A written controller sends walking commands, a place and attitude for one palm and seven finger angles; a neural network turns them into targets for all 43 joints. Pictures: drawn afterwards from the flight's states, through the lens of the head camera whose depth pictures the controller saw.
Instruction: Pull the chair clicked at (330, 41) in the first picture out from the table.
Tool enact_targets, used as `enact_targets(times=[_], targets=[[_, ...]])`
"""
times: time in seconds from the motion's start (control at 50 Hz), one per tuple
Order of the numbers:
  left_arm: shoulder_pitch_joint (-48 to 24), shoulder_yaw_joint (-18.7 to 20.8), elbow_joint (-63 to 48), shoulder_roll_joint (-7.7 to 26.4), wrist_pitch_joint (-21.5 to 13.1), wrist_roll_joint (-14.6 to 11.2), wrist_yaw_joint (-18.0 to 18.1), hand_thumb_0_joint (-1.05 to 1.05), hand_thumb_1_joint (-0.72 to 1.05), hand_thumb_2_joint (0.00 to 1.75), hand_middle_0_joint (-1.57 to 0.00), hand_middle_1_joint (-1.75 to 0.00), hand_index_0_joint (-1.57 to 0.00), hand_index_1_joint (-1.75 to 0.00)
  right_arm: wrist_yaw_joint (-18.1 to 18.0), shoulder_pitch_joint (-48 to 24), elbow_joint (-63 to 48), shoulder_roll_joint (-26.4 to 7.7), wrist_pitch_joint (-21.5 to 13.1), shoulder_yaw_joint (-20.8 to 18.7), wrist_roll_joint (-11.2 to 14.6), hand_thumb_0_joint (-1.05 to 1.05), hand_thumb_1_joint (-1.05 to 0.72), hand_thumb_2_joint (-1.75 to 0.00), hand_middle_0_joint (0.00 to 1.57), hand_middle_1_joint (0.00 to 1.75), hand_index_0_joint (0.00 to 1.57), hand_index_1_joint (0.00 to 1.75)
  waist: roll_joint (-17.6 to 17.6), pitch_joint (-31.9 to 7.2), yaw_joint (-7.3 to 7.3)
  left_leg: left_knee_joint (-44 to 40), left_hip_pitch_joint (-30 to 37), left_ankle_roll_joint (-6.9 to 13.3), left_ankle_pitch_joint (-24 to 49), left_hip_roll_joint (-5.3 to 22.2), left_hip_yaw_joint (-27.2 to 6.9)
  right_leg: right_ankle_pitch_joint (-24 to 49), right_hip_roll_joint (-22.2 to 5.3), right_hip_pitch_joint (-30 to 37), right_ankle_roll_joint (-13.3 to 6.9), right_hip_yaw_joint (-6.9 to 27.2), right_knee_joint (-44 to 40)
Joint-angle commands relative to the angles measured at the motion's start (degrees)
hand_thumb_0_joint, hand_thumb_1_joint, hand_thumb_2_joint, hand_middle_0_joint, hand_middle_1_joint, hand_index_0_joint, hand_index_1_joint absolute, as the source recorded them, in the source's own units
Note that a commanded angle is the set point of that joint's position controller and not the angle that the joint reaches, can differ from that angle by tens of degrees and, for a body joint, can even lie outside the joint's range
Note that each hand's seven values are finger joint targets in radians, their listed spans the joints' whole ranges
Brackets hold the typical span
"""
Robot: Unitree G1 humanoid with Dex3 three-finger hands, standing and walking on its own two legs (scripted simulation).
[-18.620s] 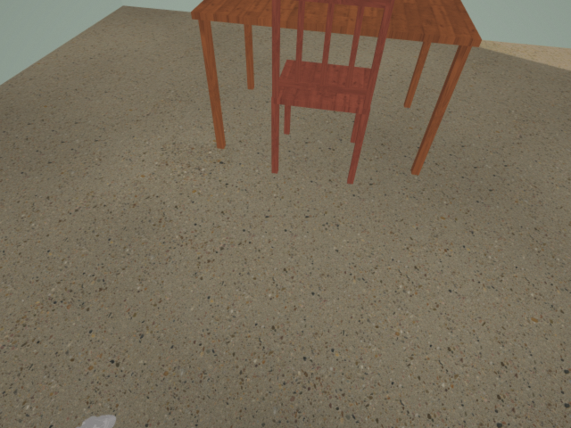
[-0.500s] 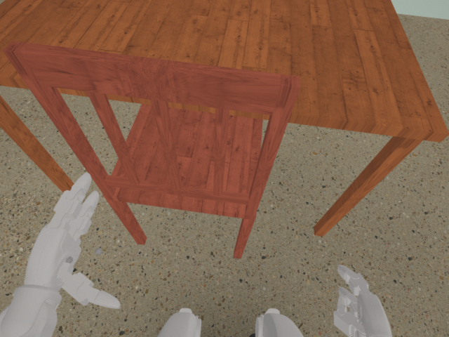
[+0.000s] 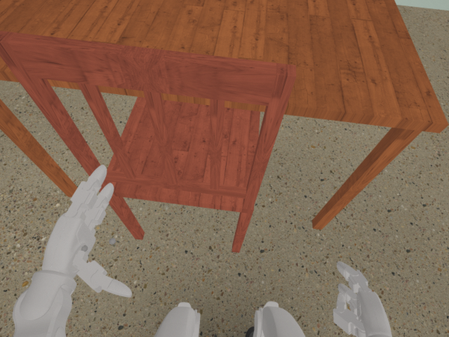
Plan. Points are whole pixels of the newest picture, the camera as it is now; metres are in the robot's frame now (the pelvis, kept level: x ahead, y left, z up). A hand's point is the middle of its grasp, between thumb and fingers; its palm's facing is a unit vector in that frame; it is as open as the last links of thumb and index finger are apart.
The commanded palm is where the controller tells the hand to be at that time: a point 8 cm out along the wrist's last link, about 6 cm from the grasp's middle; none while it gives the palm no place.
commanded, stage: aim the fingers beside a spindle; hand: left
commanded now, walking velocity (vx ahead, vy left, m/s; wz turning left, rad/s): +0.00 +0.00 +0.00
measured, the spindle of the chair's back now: (164, 144) +0.48 +0.15 +0.00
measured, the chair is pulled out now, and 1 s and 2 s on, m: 0.00 0.00 0.00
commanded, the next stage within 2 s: none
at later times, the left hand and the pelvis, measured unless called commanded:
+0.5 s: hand (131, 227) +0.29 +0.17 +0.01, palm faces -0.10 -0.99 -0.05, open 16.9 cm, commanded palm +0.28 +0.22 +0.02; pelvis +0.00 +0.00 -0.01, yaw +0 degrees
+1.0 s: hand (154, 213) +0.32 +0.14 +0.01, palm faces -0.12 -0.99 -0.05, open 16.9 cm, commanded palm +0.31 +0.20 +0.00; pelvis -0.01 +0.00 -0.03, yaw +0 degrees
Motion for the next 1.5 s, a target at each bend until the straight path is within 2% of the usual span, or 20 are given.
enact_targets(times=[0.0, 0.04, 0.12, 0.26, 0.32, 0.38, 0.44, 0.56, 0.62, 0.72, 0.82, 0.86, 0.88, 0.96, 1.04, 1.16, 1.28, 1.36, 1.42, 1.48], targets=[[-6.34, 5.57, -9.74, 8.31, -5.05, -1.16, 1.7, 0.0, -0.5, 0.3, -0.06, -0.08, -0.06, -0.08, -0.09, -0.78, -7.43, -8.57, -2.89, -3.66, 0.04, 0.0, -0.9, -0.9, 0.2, 0.3, 0.2, 0.3, 3.01, -16.17, 0.03, -10.21, 7.02, 0.04, 17.05, -1.33, -1.4, 7.23, 1.55, 10.83, -0.77, 2.19, -7.05], [-7.26, 2.72, -8.91, 6.23, -4.3, -0.65, 1.33, 0.0, -0.5, 0.3, -0.06, -0.08, -0.06, -0.08, 0.14, -0.59, -7.62, -8.75, -2.85, -3.74, 0.07, 0.0, -0.9, -0.9, 0.2, 0.3, 0.2, 0.3, 4.32, -16.75, -0.39, -9.93, 7.62, 0.0, 17.18, -1.27, -1.31, 7.36, 1.42, 9.83, -0.73, 2.18, -6.86], [-10.01, 1.04, -6.75, 5.89, -2.54, -0.11, 0.4, 0.0, -0.5, 0.3, -0.06, -0.08, -0.06, -0.08, -0.05, 0.03, -7.95, -9.3, -2.21, -3.85, 0.34, 0.0, -0.9, -0.9, 0.2, 0.3, 0.2, 0.3, 0.58, -16.6, -1.42, -9.41, 5.8, 0.41, 15.61, -1.27, -1.13, 7.24, 1.31, 9.96, -0.43, 2.7, -7.24], [-11.32, 5.97, -9.83, 9.41, -5.53, -0.3, 3.34, 0.0, -0.5, 0.3, -0.06, -0.08, -0.06, -0.08, 0.28, 0.32, -7.73, -8.76, -2.12, -4.06, -0.46, 0.0, -0.9, -0.9, 0.2, 0.3, 0.2, 0.3, 1.8, -21.31, 0.39, -8.17, 6.93, 0.12, 21.02, -1.27, -0.93, 12.56, 1.4, 12.16, -0.81, 2.99, -5.2], [-9.67, 1.88, -8.69, 5.03, -5.99, 0.38, 3.61, 0.0, -0.5, 0.3, -0.06, -0.08, -0.06, -0.08, 1.05, 0.04, -7.71, -8.32, -1.78, -3.92, -0.47, 0.0, -0.9, -0.9, 0.2, 0.3, 0.2, 0.3, 3.15, -20.46, -0.07, -7.83, 7.25, -0.07, 22.51, -1.2, -0.75, 13.45, 1.25, 10.47, -0.8, 2.6, -4.35], [-11.23, 1.08, -4.14, 4.81, -4.57, 1.19, 3.24, 0.0, -0.5, 0.3, -0.06, -0.08, -0.06, -0.08, 1.1, 0.49, -7.14, -8.96, -0.94, -4.13, -0.33, 0.0, -0.9, -0.9, 0.2, 0.3, 0.2, 0.3, -0.05, -17.9, -1.27, -7.32, 4.53, 0.12, 19.06, -1.06, -0.73, 11.2, 1.27, 8.77, -0.64, 2.72, -4.59], [-14.02, -1.12, -4.64, 3.49, -3.93, 1.2, 2.39, 0.0, -0.5, 0.3, -0.06, -0.08, -0.06, -0.08, 0.92, -0.05, -7.9, -9.08, -0.5, -4.08, -0.03, 0.0, -0.9, -0.9, 0.2, 0.3, 0.2, 0.3, 0.84, -17.9, -1.49, -7.19, 3.84, 0.29, 16.13, -1.27, -0.59, 8.66, 1.11, 7.75, -0.66, 3.04, -4.75], [-17.36, 1.41, -10.91, 6.53, -7.0, 1.74, 5.03, 0.0, -0.5, 0.3, -0.06, -0.08, -0.06, -0.08, 0.91, 0.2, -7.63, -8.58, -0.74, -4.19, -0.8, 0.0, -0.9, -0.9, 0.2, 0.3, 0.2, 0.3, 3.69, -23.91, -0.03, -6.42, 7.6, -0.16, 21.97, -1.06, -1.47, 12.32, 1.14, 8.74, -1.14, 2.73, -2.55], [-15.38, -0.38, -7.58, 3.78, -7.2, 2.34, 6.35, 0.0, -0.5, 0.3, -0.06, -0.08, -0.06, -0.08, 1.53, -0.16, -7.46, -8.25, -0.14, -4.01, -0.96, 0.0, -0.9, -0.9, 0.2, 0.3, 0.2, 0.3, 2.67, -21.87, -0.2, -6.32, 6.44, -0.36, 21.48, -1.04, -1.39, 11.64, 1.11, 7.42, -1.05, 2.44, -2.25], [-20.81, -1.39, 1.56, 2.78, -4.46, 3.52, 5.74, 0.0, -0.5, 0.3, -0.06, -0.08, -0.06, -0.08, 1.26, -0.52, -6.95, -9.07, 1.72, -3.98, -0.52, 0.0, -0.9, -0.9, 0.2, 0.3, 0.2, 0.3, -1.44, -17.33, -1.73, -5.58, -0.4, 0.2, 11.35, -1.41, -0.63, 4.44, 0.99, 4.54, -0.84, 3.29, -2.86], [-27.09, -3.22, -5.14, 2.67, -5.7, 3.56, 5.74, 0.0, -0.5, 0.3, -0.06, -0.08, -0.06, -0.08, 1.01, -0.47, -8.05, -8.6, 1.77, -4.09, -0.78, 0.0, -0.9, -0.9, 0.2, 0.3, 0.2, 0.3, 3.34, -24.38, -0.96, -4.94, 4.3, 0.24, 16.08, -1.42, -0.98, 8.24, 0.84, 5.93, -1.15, 3.56, -1.77], [-27.81, -0.8, -6.97, 5.4, -7.15, 3.5, 7.09, 0.0, -0.5, 0.3, -0.06, -0.08, -0.06, -0.08, 1.02, -0.22, -7.53, -8.83, 1.69, -4.05, -1.13, 0.0, -0.9, -0.9, 0.2, 0.3, 0.2, 0.3, 3.61, -26.25, -0.62, -4.5, 5.37, 0.04, 18.39, -1.27, -1.48, 9.71, 1.04, 6.12, -1.22, 3.42, -1.03], [-27.46, -1.88, -6.77, 4.02, -7.5, 3.7, 7.66, 0.0, -0.5, 0.3, -0.06, -0.08, -0.06, -0.08, 1.22, -0.15, -7.44, -8.52, 1.72, -3.96, -1.32, 0.0, -0.9, -0.9, 0.2, 0.3, 0.2, 0.3, 3.94, -26.49, -0.68, -4.41, 6.04, 0.02, 19.41, -1.31, -1.58, 10.43, 1.07, 5.97, -1.18, 3.37, -0.86], [-27.05, -0.51, 2.49, 3.79, -6.79, 4.55, 8.89, 0.0, -0.5, 0.3, -0.06, -0.08, -0.06, -0.08, 1.41, 0.08, -5.87, -8.84, 2.57, -3.94, -1.33, 0.0, -0.9, -0.9, 0.2, 0.3, 0.2, 0.3, -1.23, -21.99, -1.53, -3.64, -0.13, 0.26, 14.26, -1.43, -0.88, 7.43, 1.12, 4.76, -0.91, 3.58, -0.88], [-29.1, -1.57, 8.92, 2.26, -4.76, 4.89, 7.84, 0.0, -0.5, 0.3, -0.06, -0.08, -0.06, -0.08, 1.57, -0.08, -6.2, -9.17, 3.97, -3.82, -0.81, 0.0, -0.9, -0.9, 0.2, 0.3, 0.2, 0.3, -2.12, -19.92, -1.58, -3.53, -4.38, 0.35, 9.95, -1.85, 0.09, 4.08, 0.71, 4.37, -0.98, 4.55, -1.3], [-30.84, 0.52, -2.27, 6.01, -7.48, 3.88, 7.6, 0.0, -0.5, 0.3, -0.06, -0.08, -0.06, -0.08, 1.73, 0.34, -8.16, -8.77, 4.13, -4.1, -1.19, 0.0, -0.9, -0.9, 0.2, 0.3, 0.2, 0.3, 2.61, -29.52, 0.05, -3.02, 1.78, 0.39, 17.81, -1.74, -0.04, 11.84, 1.02, 8.8, -1.24, 4.88, -0.03], [-31.33, 0.33, 4.08, 4.52, -7.82, 4.21, 8.58, 0.0, -0.5, 0.3, -0.06, -0.08, -0.06, -0.08, 1.5, 0.55, -5.93, -8.95, 4.03, -3.87, -1.12, 0.0, -0.9, -0.9, 0.2, 0.3, 0.2, 0.3, -0.3, -23.0, -1.75, -3.19, -1.3, 0.49, 13.71, -1.5, -0.47, 7.84, 1.16, 5.19, -0.88, 4.37, -0.49], [-30.63, -4.98, 9.42, -0.57, -5.38, 4.8, 6.75, 0.0, -0.5, 0.3, -0.06, -0.08, -0.06, -0.08, 1.61, 1.01, -6.02, -9.4, 4.43, -4.08, -0.62, 0.0, -0.9, -0.9, 0.2, 0.3, 0.2, 0.3, -0.51, -20.43, -2.51, -3.63, -1.23, 0.44, 11.77, -1.39, -0.68, 5.25, 1.07, 2.01, -1.19, 3.58, -0.89], [-31.88, -5.5, 4.56, -0.04, -5.4, 4.53, 6.5, 0.0, -0.5, 0.3, -0.06, -0.08, -0.06, -0.08, 1.64, 1.03, -7.0, -9.25, 4.59, -4.43, -0.77, 0.0, -0.9, -0.9, 0.2, 0.3, 0.2, 0.3, 1.14, -25.29, -1.74, -3.28, 1.58, 0.34, 15.73, -1.43, -0.65, 9.15, 0.8, 4.07, -1.23, 3.76, -0.23], [-32.13, -1.03, -0.25, 4.45, -7.18, 4.47, 8.42, 0.0, -0.5, 0.3, -0.06, -0.08, -0.06, -0.08, 1.74, 1.05, -7.52, -9.12, 4.74, -4.47, -1.15, 0.0, -0.9, -0.9, 0.2, 0.3, 0.2, 0.3, 1.23, -28.44, -0.45, -3.06, 2.89, 0.21, 19.04, -1.47, -0.99, 12.18, 0.94, 6.37, -1.22, 4.01, 0.69]])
